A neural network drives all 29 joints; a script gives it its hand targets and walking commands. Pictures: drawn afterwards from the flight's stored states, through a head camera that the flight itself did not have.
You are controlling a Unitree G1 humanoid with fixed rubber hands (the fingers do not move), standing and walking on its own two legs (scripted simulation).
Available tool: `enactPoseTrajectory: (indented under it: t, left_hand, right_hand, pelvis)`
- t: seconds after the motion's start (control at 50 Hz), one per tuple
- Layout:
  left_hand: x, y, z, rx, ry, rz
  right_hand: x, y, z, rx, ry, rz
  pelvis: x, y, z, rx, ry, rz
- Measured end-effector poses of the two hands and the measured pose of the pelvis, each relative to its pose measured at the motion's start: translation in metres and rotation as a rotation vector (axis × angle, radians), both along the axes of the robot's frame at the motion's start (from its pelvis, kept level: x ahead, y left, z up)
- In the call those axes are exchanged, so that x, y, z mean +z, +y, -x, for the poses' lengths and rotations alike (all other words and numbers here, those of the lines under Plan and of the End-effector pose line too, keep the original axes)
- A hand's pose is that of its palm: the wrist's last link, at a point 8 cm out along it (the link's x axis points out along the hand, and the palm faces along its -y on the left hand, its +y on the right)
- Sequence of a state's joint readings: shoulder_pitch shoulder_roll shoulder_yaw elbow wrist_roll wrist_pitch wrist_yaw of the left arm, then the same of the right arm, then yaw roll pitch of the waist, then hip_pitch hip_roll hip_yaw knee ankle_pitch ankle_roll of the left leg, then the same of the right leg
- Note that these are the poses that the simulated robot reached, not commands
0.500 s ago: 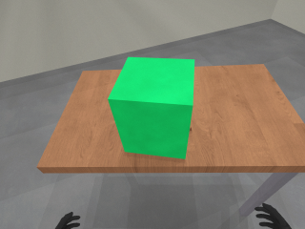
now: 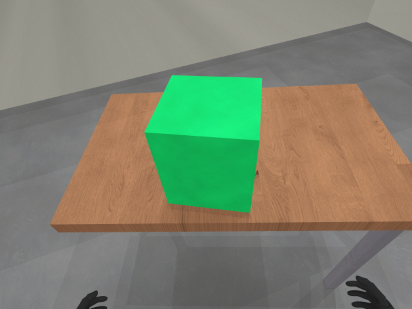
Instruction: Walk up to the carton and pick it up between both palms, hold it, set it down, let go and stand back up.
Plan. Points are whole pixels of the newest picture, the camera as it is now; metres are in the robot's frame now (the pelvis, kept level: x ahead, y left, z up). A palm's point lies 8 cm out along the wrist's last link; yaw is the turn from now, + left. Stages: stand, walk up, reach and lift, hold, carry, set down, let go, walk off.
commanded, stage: stand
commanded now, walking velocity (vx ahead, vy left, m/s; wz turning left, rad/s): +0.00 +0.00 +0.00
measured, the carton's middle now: (211, 145) +0.47 +0.02 +0.05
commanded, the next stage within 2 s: none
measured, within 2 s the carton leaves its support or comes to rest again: neither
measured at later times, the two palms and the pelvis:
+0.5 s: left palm out of the picture +0.09 +0.29 -0.08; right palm out of the picture +0.11 -0.29 -0.08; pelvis -0.01 +0.00 +0.00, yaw +0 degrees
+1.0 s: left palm out of the picture +0.07 +0.29 -0.09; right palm out of the picture +0.10 -0.29 -0.08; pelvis -0.02 +0.01 +0.00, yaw +0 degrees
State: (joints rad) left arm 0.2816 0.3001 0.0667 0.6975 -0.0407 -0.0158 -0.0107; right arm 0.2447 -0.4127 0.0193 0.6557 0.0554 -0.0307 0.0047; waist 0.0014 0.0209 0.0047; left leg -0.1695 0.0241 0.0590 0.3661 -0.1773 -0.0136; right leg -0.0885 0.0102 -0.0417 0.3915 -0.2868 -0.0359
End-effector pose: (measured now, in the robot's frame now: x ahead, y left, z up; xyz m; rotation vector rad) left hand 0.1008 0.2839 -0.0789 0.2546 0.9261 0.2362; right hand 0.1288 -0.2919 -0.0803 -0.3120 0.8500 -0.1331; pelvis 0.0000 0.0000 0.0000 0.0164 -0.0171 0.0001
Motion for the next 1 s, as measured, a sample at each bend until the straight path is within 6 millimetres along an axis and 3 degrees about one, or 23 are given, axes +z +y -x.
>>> enactPoseTrajectory:
  t: [1.0]
  left_hand:
    - [-0.008,0.01,0.027,0.019,0.038,0.012]
  right_hand:
    - [-0.003,0.003,0.026,-0.019,0.037,0.016]
  pelvis:
    - [0.0,0.008,0.016,0.001,-0.023,0.008]
